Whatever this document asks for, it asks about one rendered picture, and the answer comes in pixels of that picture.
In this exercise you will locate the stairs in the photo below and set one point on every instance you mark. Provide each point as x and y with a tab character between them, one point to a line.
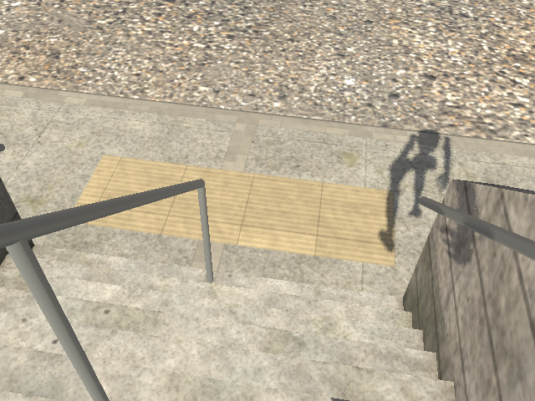
160	332

